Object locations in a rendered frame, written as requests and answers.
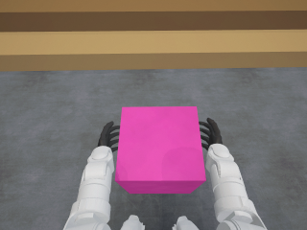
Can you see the left robot shin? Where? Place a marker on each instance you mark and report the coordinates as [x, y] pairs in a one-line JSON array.
[[133, 217]]

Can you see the carton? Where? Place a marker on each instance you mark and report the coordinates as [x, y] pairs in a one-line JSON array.
[[159, 150]]

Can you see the right robot upper arm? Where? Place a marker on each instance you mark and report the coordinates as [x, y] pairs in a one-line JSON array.
[[232, 224]]

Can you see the right robot hand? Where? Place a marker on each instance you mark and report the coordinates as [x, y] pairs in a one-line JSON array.
[[214, 134]]

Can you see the left robot hand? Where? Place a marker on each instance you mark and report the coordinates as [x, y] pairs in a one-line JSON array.
[[105, 136]]

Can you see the robot right forearm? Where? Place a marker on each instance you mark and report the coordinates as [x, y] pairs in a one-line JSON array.
[[231, 199]]

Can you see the robot right thigh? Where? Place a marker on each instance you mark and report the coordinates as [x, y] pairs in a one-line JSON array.
[[185, 225]]

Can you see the robot left forearm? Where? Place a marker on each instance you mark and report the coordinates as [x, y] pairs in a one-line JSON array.
[[92, 203]]

